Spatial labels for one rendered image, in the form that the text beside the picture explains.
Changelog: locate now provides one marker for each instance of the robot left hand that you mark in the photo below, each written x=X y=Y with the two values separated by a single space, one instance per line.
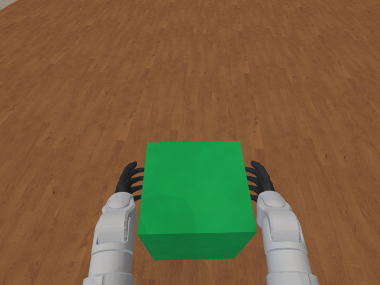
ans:
x=126 y=180

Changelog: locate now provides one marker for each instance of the left robot forearm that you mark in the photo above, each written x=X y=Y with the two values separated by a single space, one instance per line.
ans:
x=113 y=243

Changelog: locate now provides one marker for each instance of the carton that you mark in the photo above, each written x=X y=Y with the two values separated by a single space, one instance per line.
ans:
x=195 y=201

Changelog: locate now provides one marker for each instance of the right robot forearm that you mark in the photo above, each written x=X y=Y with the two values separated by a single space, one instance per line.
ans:
x=284 y=243

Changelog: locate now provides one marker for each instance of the robot right hand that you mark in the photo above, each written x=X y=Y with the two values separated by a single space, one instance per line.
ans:
x=262 y=181

